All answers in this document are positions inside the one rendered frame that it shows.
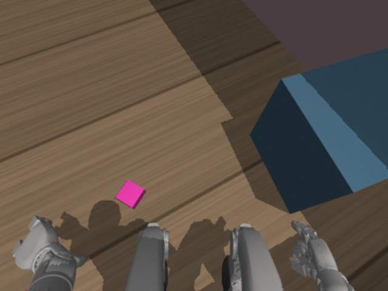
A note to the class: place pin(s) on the small box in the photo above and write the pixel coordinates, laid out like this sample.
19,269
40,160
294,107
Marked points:
130,194

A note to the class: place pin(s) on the right robot hand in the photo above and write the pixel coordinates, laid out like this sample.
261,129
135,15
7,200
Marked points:
318,255

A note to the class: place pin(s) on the right robot arm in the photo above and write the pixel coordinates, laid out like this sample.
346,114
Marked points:
332,280

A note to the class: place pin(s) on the left robot arm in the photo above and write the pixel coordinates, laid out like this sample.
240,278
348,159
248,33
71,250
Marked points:
54,268

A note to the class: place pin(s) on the left robot hand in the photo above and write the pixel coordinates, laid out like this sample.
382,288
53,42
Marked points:
41,234

